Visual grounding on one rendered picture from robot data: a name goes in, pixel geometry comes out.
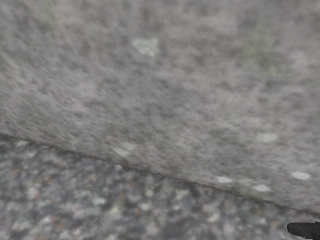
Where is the right robot hand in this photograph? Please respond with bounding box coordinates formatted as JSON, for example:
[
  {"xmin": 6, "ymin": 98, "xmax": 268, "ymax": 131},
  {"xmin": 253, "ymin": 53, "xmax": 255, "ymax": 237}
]
[{"xmin": 287, "ymin": 221, "xmax": 320, "ymax": 240}]

